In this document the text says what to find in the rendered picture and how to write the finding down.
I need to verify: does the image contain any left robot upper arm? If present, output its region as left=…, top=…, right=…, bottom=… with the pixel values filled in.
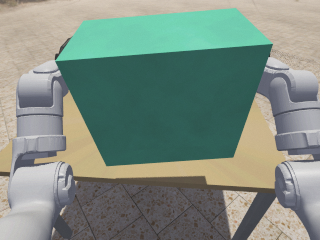
left=0, top=161, right=76, bottom=240

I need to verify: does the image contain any right robot upper arm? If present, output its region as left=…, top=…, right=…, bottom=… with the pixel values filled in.
left=274, top=159, right=320, bottom=240

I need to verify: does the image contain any left robot forearm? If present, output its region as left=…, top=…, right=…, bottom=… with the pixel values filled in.
left=7, top=60, right=69, bottom=209

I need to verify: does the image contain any table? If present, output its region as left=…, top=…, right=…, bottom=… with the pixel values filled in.
left=0, top=90, right=286, bottom=240

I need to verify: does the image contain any left robot hand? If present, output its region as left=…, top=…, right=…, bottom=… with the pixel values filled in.
left=55, top=37, right=72, bottom=60

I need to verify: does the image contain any carton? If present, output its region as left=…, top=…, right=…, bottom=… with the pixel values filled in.
left=55, top=8, right=273, bottom=166

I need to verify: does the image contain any right robot forearm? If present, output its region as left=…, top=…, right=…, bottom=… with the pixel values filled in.
left=256, top=57, right=320, bottom=160

